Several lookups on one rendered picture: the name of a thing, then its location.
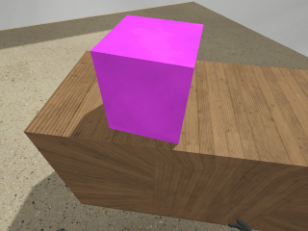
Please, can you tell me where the right robot hand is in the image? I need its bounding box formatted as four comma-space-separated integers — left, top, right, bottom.
228, 218, 252, 231

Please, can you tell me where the carton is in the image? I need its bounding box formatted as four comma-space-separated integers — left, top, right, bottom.
90, 14, 203, 144

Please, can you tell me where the pedestal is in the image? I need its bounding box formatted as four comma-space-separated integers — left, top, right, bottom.
23, 50, 308, 231

